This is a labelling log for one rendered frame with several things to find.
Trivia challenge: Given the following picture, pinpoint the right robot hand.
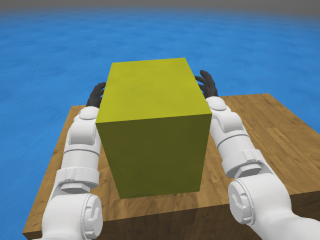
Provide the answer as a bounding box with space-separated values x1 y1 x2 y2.
194 70 219 99

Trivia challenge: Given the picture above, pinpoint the pedestal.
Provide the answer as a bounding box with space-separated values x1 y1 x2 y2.
22 93 320 240

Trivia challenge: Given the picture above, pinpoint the robot right forearm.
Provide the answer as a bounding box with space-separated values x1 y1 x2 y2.
205 96 292 208

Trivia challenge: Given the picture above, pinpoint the carton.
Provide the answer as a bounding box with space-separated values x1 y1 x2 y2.
95 57 212 199

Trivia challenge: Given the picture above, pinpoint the left robot hand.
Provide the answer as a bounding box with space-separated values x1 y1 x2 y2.
86 82 106 108

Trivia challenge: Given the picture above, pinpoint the left robot upper arm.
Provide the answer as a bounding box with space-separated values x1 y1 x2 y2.
32 193 103 240

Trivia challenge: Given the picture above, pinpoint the robot left forearm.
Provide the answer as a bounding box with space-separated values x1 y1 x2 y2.
41 106 101 235

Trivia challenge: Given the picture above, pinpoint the right robot upper arm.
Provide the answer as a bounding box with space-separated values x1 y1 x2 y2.
228 173 320 240

